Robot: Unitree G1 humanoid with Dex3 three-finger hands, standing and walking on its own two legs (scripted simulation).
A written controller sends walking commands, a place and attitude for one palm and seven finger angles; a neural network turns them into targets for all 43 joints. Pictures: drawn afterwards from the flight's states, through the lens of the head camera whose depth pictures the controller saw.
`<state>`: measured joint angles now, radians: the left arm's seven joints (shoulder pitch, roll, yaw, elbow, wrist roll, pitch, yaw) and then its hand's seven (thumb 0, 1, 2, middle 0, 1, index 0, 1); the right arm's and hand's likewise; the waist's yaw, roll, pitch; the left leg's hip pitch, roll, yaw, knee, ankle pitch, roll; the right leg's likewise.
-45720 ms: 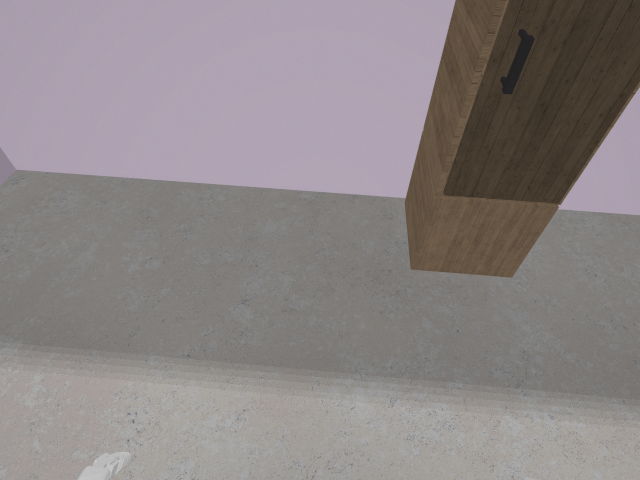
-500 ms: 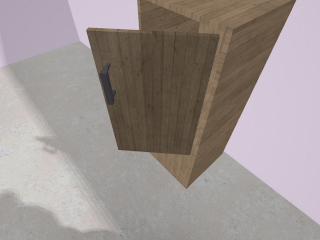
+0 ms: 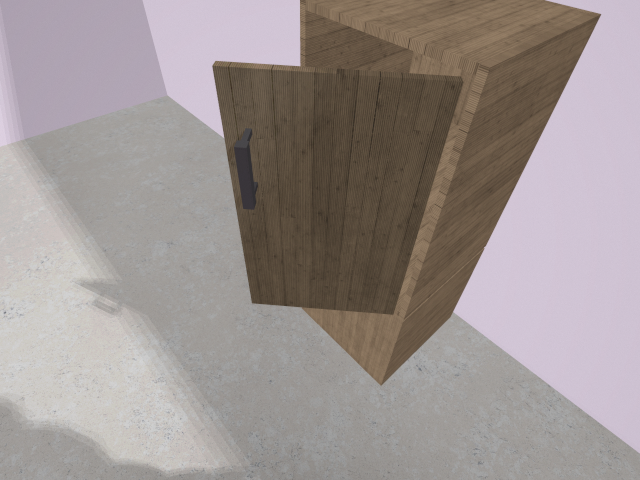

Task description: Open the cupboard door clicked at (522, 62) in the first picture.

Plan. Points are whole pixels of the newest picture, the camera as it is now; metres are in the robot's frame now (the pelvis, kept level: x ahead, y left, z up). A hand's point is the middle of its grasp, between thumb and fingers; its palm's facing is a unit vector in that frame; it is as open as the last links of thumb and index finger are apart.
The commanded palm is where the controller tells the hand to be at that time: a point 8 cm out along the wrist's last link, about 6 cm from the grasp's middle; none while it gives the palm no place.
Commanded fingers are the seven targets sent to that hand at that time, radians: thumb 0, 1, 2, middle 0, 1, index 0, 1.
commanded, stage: look again from close up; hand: left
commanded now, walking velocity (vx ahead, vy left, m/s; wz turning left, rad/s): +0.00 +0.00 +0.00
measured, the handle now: (248, 169) +0.56 +0.16 +0.09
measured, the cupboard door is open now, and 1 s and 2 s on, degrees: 43 43 43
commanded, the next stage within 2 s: raise the hand with hooked fingers in 0.02 s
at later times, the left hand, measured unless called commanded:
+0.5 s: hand (157, 457) +0.16 +0.21 -0.05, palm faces -0.05 -1.00 -0.01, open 8.4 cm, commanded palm +0.12 +0.27 -0.03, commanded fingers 0.00 0.43 0.70 -0.23 -0.60 -0.23 -0.60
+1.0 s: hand (121, 381) +0.21 +0.25 +0.03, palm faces +0.09 -0.99 -0.07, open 11.3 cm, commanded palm +0.18 +0.30 +0.03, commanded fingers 0.00 -0.15 0.45 -0.28 -0.98 -0.28 -0.98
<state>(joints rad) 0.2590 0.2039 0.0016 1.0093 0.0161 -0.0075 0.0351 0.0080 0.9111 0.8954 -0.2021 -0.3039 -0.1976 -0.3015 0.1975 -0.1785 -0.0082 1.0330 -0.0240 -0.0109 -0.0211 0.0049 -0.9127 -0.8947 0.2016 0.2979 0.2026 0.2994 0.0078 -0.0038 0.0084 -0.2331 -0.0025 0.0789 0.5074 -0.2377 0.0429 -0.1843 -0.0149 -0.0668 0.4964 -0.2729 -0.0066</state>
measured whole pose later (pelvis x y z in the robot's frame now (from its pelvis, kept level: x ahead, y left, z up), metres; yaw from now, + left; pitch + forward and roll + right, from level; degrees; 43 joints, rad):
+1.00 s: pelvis +0.01 +0.00 -0.05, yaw +3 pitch +9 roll -2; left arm 0.37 0.33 0.33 -0.04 -0.37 -0.24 -0.35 0.01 0.08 0.54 -0.26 -0.84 -0.26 -0.83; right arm 0.30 -0.22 0.04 0.54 0.04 -0.22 -0.07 0.01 -0.90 -0.89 0.21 0.30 0.21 0.30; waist 0.00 0.03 -0.11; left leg -0.67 0.00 0.01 0.93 -0.42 0.04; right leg -0.58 0.03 -0.06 0.88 -0.46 -0.02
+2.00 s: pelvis +0.00 +0.00 -0.01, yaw +3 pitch +3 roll -1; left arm -0.09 0.45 0.44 0.34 -0.37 -0.10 -0.52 -0.01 -0.50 0.30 -0.30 -1.20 -0.30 -1.20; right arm 0.29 -0.28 0.05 0.58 0.07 -0.21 -0.11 0.01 -0.91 -0.89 0.20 0.30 0.21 0.30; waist 0.01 0.03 -0.05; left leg -0.41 -0.01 0.02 0.67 -0.30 0.04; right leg -0.34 0.02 -0.04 0.64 -0.34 -0.02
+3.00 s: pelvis +0.02 -0.01 -0.02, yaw +2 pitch +6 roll -1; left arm -0.39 0.49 0.42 0.67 -0.29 -0.14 -0.49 -0.01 -0.50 0.30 -0.30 -1.20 -0.30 -1.20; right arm 0.32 -0.29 0.04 0.61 0.07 -0.12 -0.10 0.01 -0.91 -0.89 0.21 0.30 0.21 0.30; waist -0.03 0.02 -0.06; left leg -0.47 0.00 0.02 0.68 -0.32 0.03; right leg -0.40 0.03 -0.04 0.65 -0.36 -0.03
